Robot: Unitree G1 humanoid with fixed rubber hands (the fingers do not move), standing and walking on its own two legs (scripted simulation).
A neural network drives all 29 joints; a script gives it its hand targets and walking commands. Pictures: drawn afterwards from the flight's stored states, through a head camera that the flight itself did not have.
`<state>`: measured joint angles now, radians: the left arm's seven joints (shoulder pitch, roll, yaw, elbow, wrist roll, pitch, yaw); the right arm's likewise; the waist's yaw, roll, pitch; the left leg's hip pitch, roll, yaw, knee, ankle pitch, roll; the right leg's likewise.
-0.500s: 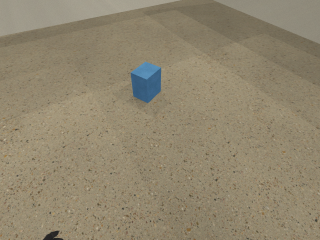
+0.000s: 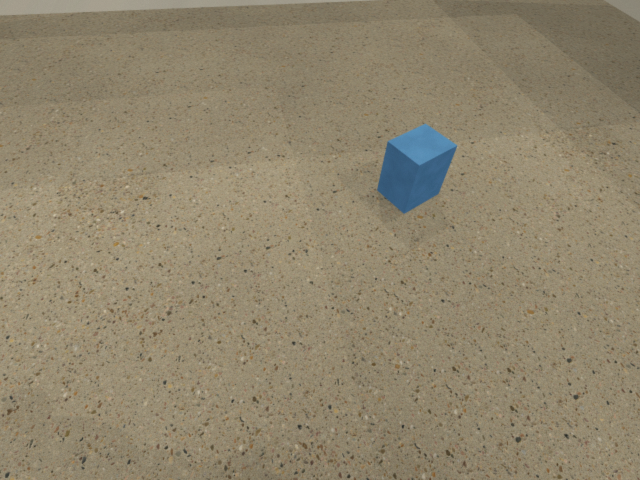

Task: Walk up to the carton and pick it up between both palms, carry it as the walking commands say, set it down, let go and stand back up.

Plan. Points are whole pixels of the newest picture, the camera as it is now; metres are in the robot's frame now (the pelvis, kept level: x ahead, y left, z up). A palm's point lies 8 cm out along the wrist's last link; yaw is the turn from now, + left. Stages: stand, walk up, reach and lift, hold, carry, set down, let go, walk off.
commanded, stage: walk up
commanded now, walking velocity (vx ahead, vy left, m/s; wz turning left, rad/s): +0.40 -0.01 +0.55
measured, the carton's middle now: (414, 169) +1.39 -0.32 -0.63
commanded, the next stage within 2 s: none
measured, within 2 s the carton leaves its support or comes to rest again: neither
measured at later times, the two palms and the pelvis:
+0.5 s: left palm (173, 355) +0.29 +0.25 -0.10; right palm (541, 373) +0.32 -0.31 -0.11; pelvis +0.24 -0.05 +0.01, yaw +8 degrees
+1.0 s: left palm (165, 271) +0.45 +0.31 -0.11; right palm (469, 254) +0.53 -0.23 -0.09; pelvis +0.42 +0.03 +0.02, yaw +11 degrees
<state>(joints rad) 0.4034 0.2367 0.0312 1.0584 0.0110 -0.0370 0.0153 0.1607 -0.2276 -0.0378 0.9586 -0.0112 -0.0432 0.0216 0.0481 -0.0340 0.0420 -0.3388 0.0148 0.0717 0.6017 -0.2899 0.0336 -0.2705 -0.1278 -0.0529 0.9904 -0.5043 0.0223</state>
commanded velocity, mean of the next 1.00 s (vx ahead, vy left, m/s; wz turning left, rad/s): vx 0.40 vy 0.00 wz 0.26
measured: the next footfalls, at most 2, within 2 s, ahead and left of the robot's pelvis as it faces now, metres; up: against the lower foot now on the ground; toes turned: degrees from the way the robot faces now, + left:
right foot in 0.36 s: +0.33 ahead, -0.15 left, +0.00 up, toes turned -3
left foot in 0.78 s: +0.49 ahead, +0.15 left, +0.00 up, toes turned +18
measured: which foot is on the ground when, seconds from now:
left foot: down 0.00-0.36, up 0.38-0.76, down 0.78-1.00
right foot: up 0.00-0.34, down 0.36-0.78, up 0.80-1.00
